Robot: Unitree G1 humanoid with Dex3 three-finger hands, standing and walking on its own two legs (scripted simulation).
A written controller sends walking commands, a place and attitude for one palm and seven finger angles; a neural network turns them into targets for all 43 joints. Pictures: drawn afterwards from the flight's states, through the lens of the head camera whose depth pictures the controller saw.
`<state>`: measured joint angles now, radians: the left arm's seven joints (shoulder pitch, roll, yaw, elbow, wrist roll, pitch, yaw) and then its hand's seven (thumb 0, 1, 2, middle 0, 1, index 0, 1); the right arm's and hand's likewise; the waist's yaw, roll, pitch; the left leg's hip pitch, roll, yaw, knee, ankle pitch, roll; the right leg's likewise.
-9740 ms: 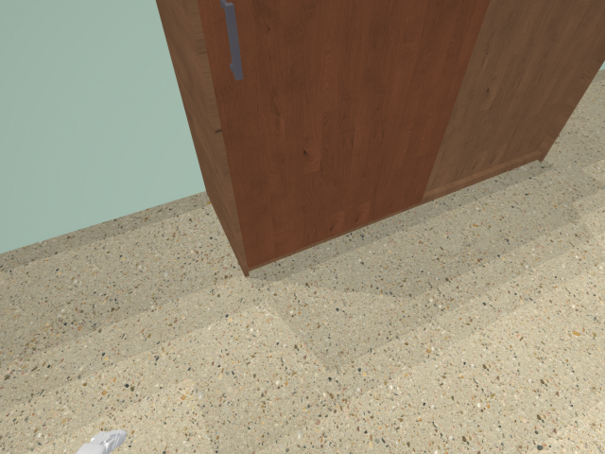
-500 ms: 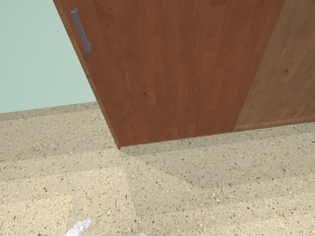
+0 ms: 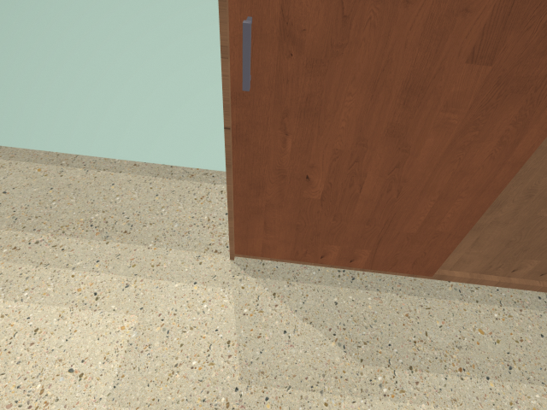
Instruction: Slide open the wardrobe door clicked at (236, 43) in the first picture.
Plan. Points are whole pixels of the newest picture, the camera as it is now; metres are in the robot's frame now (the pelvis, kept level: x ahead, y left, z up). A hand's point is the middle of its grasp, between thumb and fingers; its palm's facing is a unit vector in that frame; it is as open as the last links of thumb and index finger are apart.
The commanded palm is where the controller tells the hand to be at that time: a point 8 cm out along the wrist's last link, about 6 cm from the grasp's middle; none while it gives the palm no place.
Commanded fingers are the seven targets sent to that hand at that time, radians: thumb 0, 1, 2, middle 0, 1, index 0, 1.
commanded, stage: take the last steps up to it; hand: left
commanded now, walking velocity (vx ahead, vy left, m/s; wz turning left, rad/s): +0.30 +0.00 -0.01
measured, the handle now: (247, 54) +0.81 +0.16 +0.15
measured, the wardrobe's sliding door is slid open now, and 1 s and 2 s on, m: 0.00 0.00 0.00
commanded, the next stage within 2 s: come to a stop and stand still in 0.76 s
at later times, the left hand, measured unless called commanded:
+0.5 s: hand (213, 322) +0.31 +0.15 -0.17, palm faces -0.02 -0.98 -0.19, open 7.4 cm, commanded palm none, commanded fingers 0.00 0.90 0.90 -0.20 -0.30 -0.20 -0.30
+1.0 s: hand (202, 344) +0.27 +0.16 -0.19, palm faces +0.13 -0.98 -0.13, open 7.3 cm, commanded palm none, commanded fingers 0.00 0.90 0.90 -0.20 -0.30 -0.20 -0.30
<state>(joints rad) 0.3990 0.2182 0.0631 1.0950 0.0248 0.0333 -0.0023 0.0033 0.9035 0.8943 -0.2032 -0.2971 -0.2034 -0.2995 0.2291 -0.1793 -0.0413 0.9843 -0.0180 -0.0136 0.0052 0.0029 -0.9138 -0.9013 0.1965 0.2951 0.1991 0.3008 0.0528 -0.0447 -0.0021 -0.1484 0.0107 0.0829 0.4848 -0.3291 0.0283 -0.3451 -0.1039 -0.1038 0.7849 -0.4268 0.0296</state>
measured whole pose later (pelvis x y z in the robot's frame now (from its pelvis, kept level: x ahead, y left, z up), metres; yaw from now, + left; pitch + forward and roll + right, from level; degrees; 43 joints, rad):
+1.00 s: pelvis +0.32 +0.01 +0.00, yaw +0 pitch -1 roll +0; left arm 0.37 0.13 0.02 1.15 0.01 -0.03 0.03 0.00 0.91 0.89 -0.20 -0.30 -0.20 -0.30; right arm 0.14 -0.13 -0.01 1.04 -0.01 -0.05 -0.02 0.00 -0.92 -0.90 0.20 0.29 0.20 0.30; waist 0.07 -0.04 0.04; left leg -0.29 0.04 0.12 0.53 -0.21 0.02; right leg -0.14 -0.04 -0.11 0.54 -0.37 0.01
